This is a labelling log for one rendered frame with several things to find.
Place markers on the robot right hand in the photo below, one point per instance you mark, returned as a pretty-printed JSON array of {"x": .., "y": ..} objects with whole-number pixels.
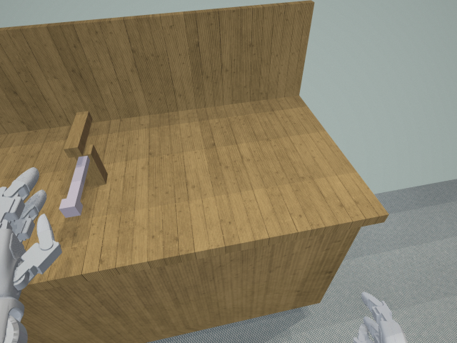
[{"x": 385, "y": 329}]

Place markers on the robot left forearm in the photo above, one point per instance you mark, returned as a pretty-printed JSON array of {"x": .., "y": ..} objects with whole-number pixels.
[{"x": 11, "y": 328}]

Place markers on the tap lever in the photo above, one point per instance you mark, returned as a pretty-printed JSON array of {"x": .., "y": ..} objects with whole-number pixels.
[{"x": 71, "y": 206}]

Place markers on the counter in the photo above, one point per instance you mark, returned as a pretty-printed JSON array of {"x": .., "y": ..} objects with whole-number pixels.
[{"x": 213, "y": 193}]

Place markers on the robot left hand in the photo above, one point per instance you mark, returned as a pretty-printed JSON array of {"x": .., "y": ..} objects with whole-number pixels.
[{"x": 16, "y": 225}]

